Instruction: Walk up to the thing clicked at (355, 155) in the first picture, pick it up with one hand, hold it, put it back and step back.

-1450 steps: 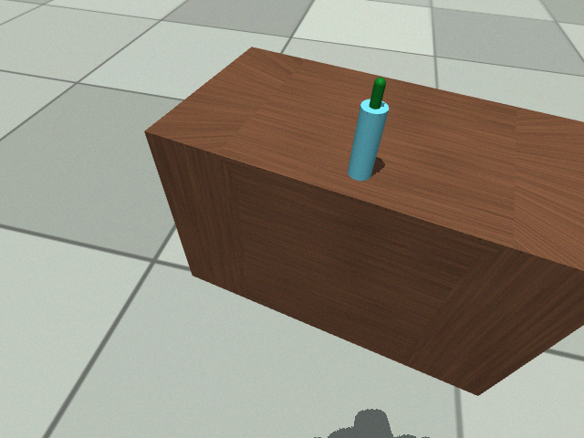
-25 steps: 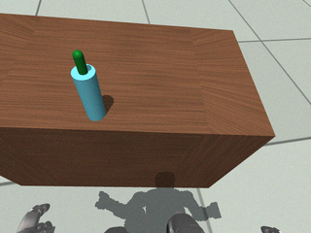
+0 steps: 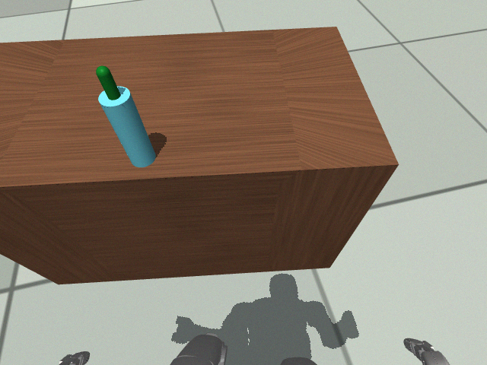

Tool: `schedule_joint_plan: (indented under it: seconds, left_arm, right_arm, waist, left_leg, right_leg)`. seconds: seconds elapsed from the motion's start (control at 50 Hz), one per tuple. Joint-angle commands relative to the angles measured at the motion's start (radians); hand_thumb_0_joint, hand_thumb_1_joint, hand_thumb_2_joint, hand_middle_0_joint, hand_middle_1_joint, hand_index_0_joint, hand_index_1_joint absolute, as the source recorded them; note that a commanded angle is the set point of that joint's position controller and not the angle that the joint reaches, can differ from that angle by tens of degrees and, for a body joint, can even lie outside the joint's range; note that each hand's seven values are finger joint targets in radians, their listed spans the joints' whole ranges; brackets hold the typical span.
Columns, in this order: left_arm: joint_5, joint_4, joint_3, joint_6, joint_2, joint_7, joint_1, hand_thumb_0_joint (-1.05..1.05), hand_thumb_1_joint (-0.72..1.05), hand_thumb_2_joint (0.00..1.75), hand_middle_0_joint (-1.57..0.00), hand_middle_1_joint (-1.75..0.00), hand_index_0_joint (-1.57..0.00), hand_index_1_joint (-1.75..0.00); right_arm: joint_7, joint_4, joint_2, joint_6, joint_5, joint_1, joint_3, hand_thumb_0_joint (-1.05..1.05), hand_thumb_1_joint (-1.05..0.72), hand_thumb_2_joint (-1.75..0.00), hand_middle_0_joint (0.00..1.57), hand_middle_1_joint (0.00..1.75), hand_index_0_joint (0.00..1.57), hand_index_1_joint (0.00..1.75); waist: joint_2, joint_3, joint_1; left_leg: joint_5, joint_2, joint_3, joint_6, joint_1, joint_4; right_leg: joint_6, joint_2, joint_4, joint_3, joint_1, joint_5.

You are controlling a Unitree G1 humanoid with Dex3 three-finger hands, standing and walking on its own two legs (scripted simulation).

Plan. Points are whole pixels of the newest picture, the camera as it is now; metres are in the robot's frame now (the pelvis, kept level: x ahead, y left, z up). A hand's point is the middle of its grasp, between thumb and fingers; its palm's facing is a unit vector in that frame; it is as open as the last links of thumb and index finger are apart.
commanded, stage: step back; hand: left
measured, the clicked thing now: (125, 120) +0.55 +0.24 +0.06
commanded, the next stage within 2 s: none
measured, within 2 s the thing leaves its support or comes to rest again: neither
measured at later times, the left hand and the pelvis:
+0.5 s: hand out of the picture -0.08 +0.29 -0.16, palm faces +0.06 -0.93 -0.37, open 7.4 cm; pelvis -0.15 +0.01 +0.00, yaw +2 degrees
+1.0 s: hand out of the picture -0.21 +0.26 -0.14, palm faces +0.08 -0.90 -0.43, open 7.4 cm; pelvis -0.32 -0.03 -0.01, yaw +6 degrees
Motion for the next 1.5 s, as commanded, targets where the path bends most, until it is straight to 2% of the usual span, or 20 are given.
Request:
schedule_joint_plan:
  seconds: [0.0,0.1,0.2,0.28,0.34,0.6,0.64,0.66,0.68,0.74,0.86,0.94,0.96,1.0,1.02,1.08,1.24,1.32,1.38,1.48]
  left_arm:
    - [0.006,-0.141,0.073,-0.037,0.241,0.032,-0.053,0.0,0.9,0.9,-0.2,-0.3,-0.2,-0.3]
    - [0.008,-0.149,0.076,-0.031,0.258,0.045,0.031,0.0,0.9,0.9,-0.2,-0.3,-0.2,-0.3]
    - [-0.007,-0.184,0.069,-0.013,0.278,0.03,-0.053,0.0,0.9,0.9,-0.2,-0.3,-0.2,-0.3]
    - [-0.001,-0.169,0.078,-0.002,0.251,0.046,-0.087,0.0,0.9,0.9,-0.2,-0.3,-0.2,-0.3]
    - [-0.02,-0.112,0.083,-0.001,0.239,0.039,0.022,0.0,0.9,0.9,-0.2,-0.3,-0.2,-0.3]
    - [-0.004,-0.011,0.07,-0.02,0.213,0.009,0.232,0.0,0.9,0.9,-0.2,-0.3,-0.2,-0.3]
    - [0.023,-0.022,0.095,-0.029,0.29,0.01,0.211,0.0,0.9,0.9,-0.2,-0.3,-0.2,-0.3]
    - [0.021,-0.06,0.118,-0.022,0.4,0.008,0.129,0.0,0.9,0.9,-0.2,-0.3,-0.2,-0.3]
    - [0.025,-0.101,0.119,-0.028,0.431,0.014,0.049,0.0,0.9,0.9,-0.2,-0.3,-0.2,-0.3]
    - [0.023,-0.127,0.082,-0.038,0.298,0.029,-0.089,0.0,0.9,0.9,-0.2,-0.3,-0.2,-0.3]
    - [0.018,-0.133,0.081,-0.028,0.287,0.047,0.035,0.0,0.9,0.9,-0.2,-0.3,-0.2,-0.3]
    - [-0.005,-0.15,0.067,-0.005,0.285,0.041,-0.023,0.0,0.9,0.9,-0.2,-0.3,-0.2,-0.3]
    - [-0.004,-0.155,0.051,0.0,0.251,0.038,-0.02,0.0,0.9,0.9,-0.2,-0.3,-0.2,-0.3]
    - [-0.018,-0.166,0.06,0.003,0.246,0.045,-0.076,0.0,0.9,0.9,-0.2,-0.3,-0.2,-0.3]
    - [-0.007,-0.148,0.069,0.009,0.263,0.048,-0.089,0.0,0.9,0.9,-0.2,-0.3,-0.2,-0.3]
    - [-0.026,-0.093,0.066,0.009,0.244,0.036,0.005,0.0,0.9,0.9,-0.2,-0.3,-0.2,-0.3]
    - [0.0,-0.001,0.054,-0.046,0.202,0.02,0.116,0.0,0.9,0.9,-0.2,-0.3,-0.2,-0.3]
    - [0.024,-0.043,0.107,-0.063,0.421,0.029,-0.021,0.0,0.9,0.9,-0.2,-0.3,-0.2,-0.3]
    - [0.021,-0.043,0.077,-0.078,0.304,0.032,-0.08,0.0,0.9,0.9,-0.2,-0.3,-0.2,-0.3]
    - [0.027,-0.004,0.086,-0.091,0.314,0.024,0.049,0.0,0.9,0.9,-0.2,-0.3,-0.2,-0.3]
  right_arm:
    - [-0.016,-0.052,-0.191,-0.03,-0.01,0.073,-0.043,0.0,-0.9,-0.9,0.2,0.3,0.2,0.3]
    - [-0.011,-0.089,-0.173,-0.035,-0.02,0.035,-0.043,0.0,-0.9,-0.9,0.2,0.3,0.2,0.3]
    - [0.006,-0.036,-0.177,-0.04,-0.03,0.156,-0.064,0.0,-0.9,-0.9,0.2,0.3,0.2,0.3]
    - [0.015,-0.081,-0.347,-0.049,-0.047,0.039,-0.104,0.0,-0.9,-0.9,0.2,0.3,0.2,0.3]
    - [0.0,-0.103,-0.237,-0.051,-0.05,-0.064,-0.068,0.0,-0.9,-0.9,0.2,0.3,0.2,0.3]
    - [0.01,-0.136,-0.276,-0.009,-0.036,-0.048,-0.085,0.0,-0.9,-0.9,0.2,0.3,0.2,0.3]
    - [0.015,-0.144,-0.194,-0.007,-0.021,-0.035,-0.06,0.0,-0.9,-0.9,0.2,0.3,0.2,0.3]
    - [0.002,-0.164,-0.161,-0.011,-0.015,-0.091,-0.058,0.0,-0.9,-0.9,0.2,0.3,0.2,0.3]
    - [-0.008,-0.156,-0.197,-0.006,-0.023,-0.088,-0.074,0.0,-0.9,-0.9,0.2,0.3,0.2,0.3]
    - [-0.005,-0.099,-0.185,-0.015,-0.007,0.021,-0.063,0.0,-0.9,-0.9,0.2,0.3,0.2,0.3]
    - [-0.004,-0.112,-0.155,-0.031,-0.03,0.016,-0.046,0.0,-0.9,-0.9,0.2,0.3,0.2,0.3]
    - [0.003,-0.052,-0.163,-0.038,-0.034,0.132,-0.059,0.0,-0.9,-0.9,0.2,0.3,0.2,0.3]
    - [-0.001,-0.046,-0.196,-0.039,-0.043,0.137,-0.072,0.0,-0.9,-0.9,0.2,0.3,0.2,0.3]
    - [0.009,-0.083,-0.389,-0.037,-0.037,0.061,-0.103,0.0,-0.9,-0.9,0.2,0.3,0.2,0.3]
    - [0.007,-0.077,-0.347,-0.043,-0.045,0.05,-0.1,0.0,-0.9,-0.9,0.2,0.3,0.2,0.3]
    - [-0.006,-0.094,-0.254,-0.042,-0.048,-0.043,-0.063,0.0,-0.9,-0.9,0.2,0.3,0.2,0.3]
    - [0.013,-0.073,-0.264,-0.007,-0.043,-0.004,-0.069,0.0,-0.9,-0.9,0.2,0.3,0.2,0.3]
    - [0.003,-0.094,-0.207,-0.005,-0.032,-0.071,-0.065,0.0,-0.9,-0.9,0.2,0.3,0.2,0.3]
    - [0.009,-0.038,-0.186,-0.02,-0.025,0.008,-0.053,0.0,-0.9,-0.9,0.2,0.3,0.2,0.3]
    - [0.031,-0.033,-0.178,-0.044,-0.05,-0.037,-0.052,0.0,-0.9,-0.9,0.2,0.3,0.2,0.3]
  waist:
    - [-0.155,-0.182,0.007]
    - [-0.207,-0.21,0.059]
    - [-0.186,-0.248,-0.025]
    - [0.154,-0.175,-0.044]
    - [0.089,-0.128,0.037]
    - [0.195,-0.28,0.032]
    - [-0.021,-0.204,0.027]
    - [-0.292,-0.142,0.065]
    - [-0.293,-0.068,0.064]
    - [-0.157,-0.083,-0.037]
    - [-0.216,-0.172,0.052]
    - [-0.179,-0.229,-0.001]
    - [-0.12,-0.236,0.001]
    - [0.234,-0.227,-0.038]
    - [0.13,-0.191,-0.03]
    - [0.084,-0.169,0.041]
    - [0.168,-0.279,0.021]
    - [-0.185,-0.072,0.051]
    - [-0.11,-0.065,-0.012]
    - [-0.183,-0.09,0.074]
  left_leg:
    - [-0.015,-0.02,-0.021,-0.019,-0.035,0.107]
    - [-0.043,0.045,0.033,-0.025,-0.028,-0.166]
    - [0.215,0.058,0.136,0.014,0.249,-0.588]
    - [0.533,0.518,-0.415,0.311,0.134,-0.771]
    - [0.605,0.37,-0.144,0.216,0.169,-0.703]
    - [0.409,0.327,-0.053,0.168,0.238,-0.599]
    - [0.174,0.177,-0.006,0.052,-0.006,-0.435]
    - [-0.055,-0.004,0.071,-0.009,-0.066,-0.173]
    - [-0.102,0.045,-0.042,-0.027,-0.031,0.021]
    - [0.031,-0.015,-0.033,-0.01,-0.002,0.113]
    - [-0.031,0.054,0.056,-0.021,-0.027,-0.207]
    - [0.269,0.05,0.164,0.001,0.205,-0.646]
    - [0.372,0.125,0.049,0.03,0.275,-0.679]
    - [0.603,0.51,-0.431,0.307,0.161,-0.75]
    - [0.582,0.497,-0.397,0.312,0.089,-0.738]
    - [0.65,0.371,-0.13,0.237,0.113,-0.658]
    - [0.342,0.297,-0.062,0.171,0.274,-0.561]
    - [-0.059,0.089,-0.094,-0.014,0.004,-0.049]
    - [0.082,0.03,-0.05,-0.011,-0.033,0.002]
    - [0.018,0.093,0.021,-0.03,-0.06,-0.272]
  right_leg:
    - [-0.19,-0.227,-0.148,0.17,0.123,0.623]
    - [-0.219,-0.28,-0.106,0.207,0.254,0.68]
    - [-0.139,-0.234,-0.038,0.163,0.066,0.431]
    - [0.006,0.088,0.59,0.157,-0.176,-0.321]
    - [0.01,0.098,0.697,0.166,-0.227,-0.194]
    - [0.014,0.013,-0.142,-0.069,0.114,-0.006]
    - [-0.051,-0.14,-0.257,0.211,0.135,-0.077]
    - [-0.203,-0.36,-0.363,0.452,-0.058,-0.073]
    - [-0.286,-0.472,-0.408,0.547,-0.242,-0.077]
    - [-0.168,-0.259,-0.223,0.162,-0.15,0.297]
    - [-0.179,-0.284,-0.084,0.152,0.183,0.598]
    - [-0.116,-0.233,0.041,0.107,0.119,0.488]
    - [-0.075,-0.207,0.086,0.107,0.013,0.348]
    - [0.012,0.033,0.464,-0.002,-0.142,-0.325]
    - [0.012,0.04,0.59,0.114,-0.12,-0.32]
    - [0.006,0.06,0.671,0.123,-0.142,-0.212]
    - [0.008,0.035,-0.234,-0.08,0.09,-0.027]
    - [-0.256,-0.443,-0.401,0.555,-0.236,-0.283]
    - [-0.146,-0.248,-0.272,0.229,-0.104,-0.019]
    - [-0.163,-0.264,-0.282,0.264,0.095,-0.234]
